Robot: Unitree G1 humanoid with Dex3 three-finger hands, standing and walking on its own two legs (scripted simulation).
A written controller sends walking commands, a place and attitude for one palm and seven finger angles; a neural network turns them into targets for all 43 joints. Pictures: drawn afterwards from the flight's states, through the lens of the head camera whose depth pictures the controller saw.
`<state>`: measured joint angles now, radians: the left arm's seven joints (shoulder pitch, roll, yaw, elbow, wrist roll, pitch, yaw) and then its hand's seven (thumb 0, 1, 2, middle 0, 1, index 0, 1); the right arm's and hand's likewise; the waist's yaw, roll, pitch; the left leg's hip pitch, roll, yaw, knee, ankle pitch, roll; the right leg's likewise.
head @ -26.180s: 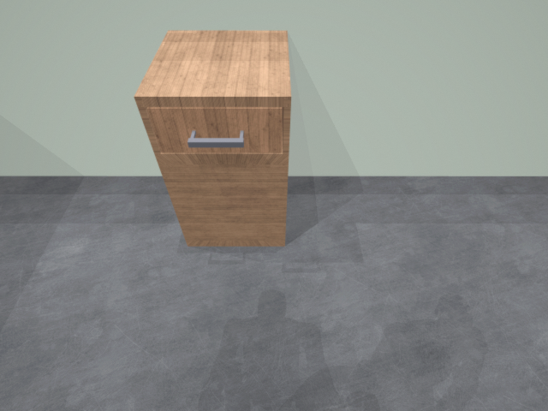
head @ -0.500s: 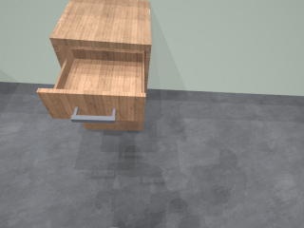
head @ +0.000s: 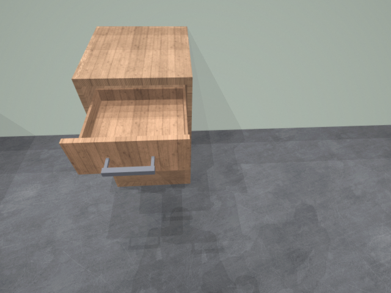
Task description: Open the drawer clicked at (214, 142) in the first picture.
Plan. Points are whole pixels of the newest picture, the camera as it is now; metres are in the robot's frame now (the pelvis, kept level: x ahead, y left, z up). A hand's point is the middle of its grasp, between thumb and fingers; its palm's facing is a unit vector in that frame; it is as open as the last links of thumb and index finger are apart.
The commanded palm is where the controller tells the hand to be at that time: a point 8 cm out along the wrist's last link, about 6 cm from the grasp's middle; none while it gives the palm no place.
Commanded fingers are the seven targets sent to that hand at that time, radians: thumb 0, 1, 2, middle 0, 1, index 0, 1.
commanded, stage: let the arm hang, fingers relaxed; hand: left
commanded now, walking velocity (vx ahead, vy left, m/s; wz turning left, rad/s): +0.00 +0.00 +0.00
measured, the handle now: (129, 165) +0.50 +0.24 -0.15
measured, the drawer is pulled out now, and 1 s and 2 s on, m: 0.28 0.28 0.28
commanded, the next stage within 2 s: look to check the result in 0.24 s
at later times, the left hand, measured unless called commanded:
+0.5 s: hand out of the picture -0.04 +0.16 -0.18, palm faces +0.04 -0.99 -0.14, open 7.3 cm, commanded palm none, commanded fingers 0.00 0.90 0.90 -0.20 -0.30 -0.20 -0.30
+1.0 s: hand out of the picture -0.02 +0.15 -0.18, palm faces +0.04 -0.99 -0.15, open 7.3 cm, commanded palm none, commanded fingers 0.00 0.90 0.90 -0.20 -0.30 -0.20 -0.30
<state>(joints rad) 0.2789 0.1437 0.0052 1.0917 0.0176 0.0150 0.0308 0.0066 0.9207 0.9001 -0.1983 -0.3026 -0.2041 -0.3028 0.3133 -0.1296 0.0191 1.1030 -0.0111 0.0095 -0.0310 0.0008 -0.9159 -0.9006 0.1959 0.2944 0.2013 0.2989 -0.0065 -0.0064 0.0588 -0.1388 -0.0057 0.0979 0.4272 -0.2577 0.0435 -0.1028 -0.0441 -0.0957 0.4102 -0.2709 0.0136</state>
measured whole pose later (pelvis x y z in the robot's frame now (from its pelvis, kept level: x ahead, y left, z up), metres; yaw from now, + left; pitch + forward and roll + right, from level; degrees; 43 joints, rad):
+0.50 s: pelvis +0.00 +0.01 +0.00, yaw +0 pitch -1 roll +0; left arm 0.34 0.10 0.01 1.14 0.02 0.01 0.04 0.00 0.91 0.90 -0.20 -0.30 -0.20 -0.30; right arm 0.34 -0.10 0.01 1.13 -0.01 0.00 -0.04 0.00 -0.91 -0.90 0.20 0.29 0.20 0.30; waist 0.00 -0.01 0.06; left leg -0.15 -0.02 0.10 0.42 -0.26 0.06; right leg -0.11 -0.06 -0.09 0.41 -0.27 0.03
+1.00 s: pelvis +0.01 +0.00 +0.00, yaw +0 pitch -1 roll +0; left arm 0.32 0.10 0.01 1.13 0.02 0.00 0.04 0.00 0.91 0.90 -0.20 -0.30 -0.20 -0.30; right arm 0.34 -0.10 0.01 1.14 -0.01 -0.01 -0.04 0.00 -0.91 -0.90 0.19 0.29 0.20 0.30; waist -0.01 0.00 0.06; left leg -0.13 -0.01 0.11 0.42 -0.26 0.05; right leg -0.11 -0.05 -0.09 0.42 -0.28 0.02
